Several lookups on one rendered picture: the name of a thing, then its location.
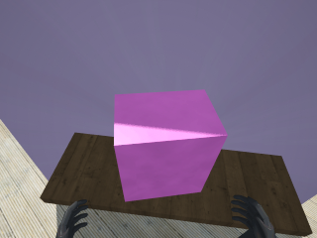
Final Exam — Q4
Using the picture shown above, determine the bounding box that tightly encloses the table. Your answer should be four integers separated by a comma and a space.
40, 132, 313, 238

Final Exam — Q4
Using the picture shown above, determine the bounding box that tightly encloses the left robot hand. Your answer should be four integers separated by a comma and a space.
55, 199, 88, 238

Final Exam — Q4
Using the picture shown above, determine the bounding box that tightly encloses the carton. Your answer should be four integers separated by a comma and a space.
114, 89, 228, 202

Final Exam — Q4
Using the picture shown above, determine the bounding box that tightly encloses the right robot hand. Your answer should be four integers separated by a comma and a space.
231, 194, 277, 238

